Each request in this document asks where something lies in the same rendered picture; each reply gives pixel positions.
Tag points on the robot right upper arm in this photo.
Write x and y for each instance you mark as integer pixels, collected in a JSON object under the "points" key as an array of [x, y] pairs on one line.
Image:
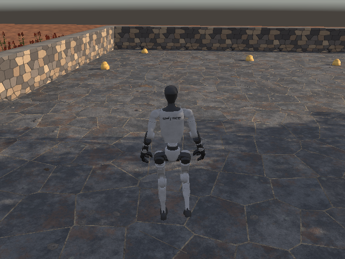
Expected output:
{"points": [[191, 122]]}

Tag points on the right robot hand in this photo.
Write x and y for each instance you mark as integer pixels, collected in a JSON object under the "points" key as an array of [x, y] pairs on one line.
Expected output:
{"points": [[197, 152]]}

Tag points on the robot left upper arm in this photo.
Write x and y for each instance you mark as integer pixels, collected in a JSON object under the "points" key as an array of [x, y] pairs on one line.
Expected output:
{"points": [[152, 123]]}

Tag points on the robot right shin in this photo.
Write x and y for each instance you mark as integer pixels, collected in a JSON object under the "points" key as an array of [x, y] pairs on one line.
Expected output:
{"points": [[186, 192]]}

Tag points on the right robot foot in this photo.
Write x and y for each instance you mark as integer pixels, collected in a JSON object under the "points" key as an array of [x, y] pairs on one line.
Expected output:
{"points": [[187, 213]]}

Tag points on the left robot forearm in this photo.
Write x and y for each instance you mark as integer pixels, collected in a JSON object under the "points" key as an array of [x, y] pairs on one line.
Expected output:
{"points": [[146, 144]]}

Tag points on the right robot forearm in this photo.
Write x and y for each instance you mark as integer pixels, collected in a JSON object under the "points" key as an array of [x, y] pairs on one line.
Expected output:
{"points": [[198, 142]]}

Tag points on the left robot hand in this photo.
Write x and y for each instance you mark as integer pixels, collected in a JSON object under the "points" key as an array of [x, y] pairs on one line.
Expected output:
{"points": [[145, 155]]}

